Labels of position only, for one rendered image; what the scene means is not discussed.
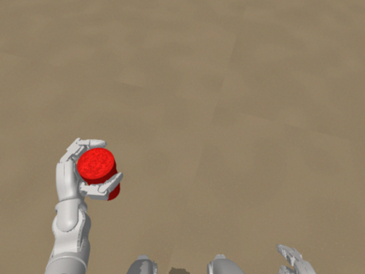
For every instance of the left robot arm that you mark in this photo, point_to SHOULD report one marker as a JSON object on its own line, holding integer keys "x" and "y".
{"x": 71, "y": 249}

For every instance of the cup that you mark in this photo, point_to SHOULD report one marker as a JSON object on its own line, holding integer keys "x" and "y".
{"x": 96, "y": 166}

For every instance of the left robot hand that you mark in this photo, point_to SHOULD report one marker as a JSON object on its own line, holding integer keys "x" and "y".
{"x": 69, "y": 183}

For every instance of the right robot hand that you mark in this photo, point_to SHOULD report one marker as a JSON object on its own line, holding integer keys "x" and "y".
{"x": 295, "y": 259}

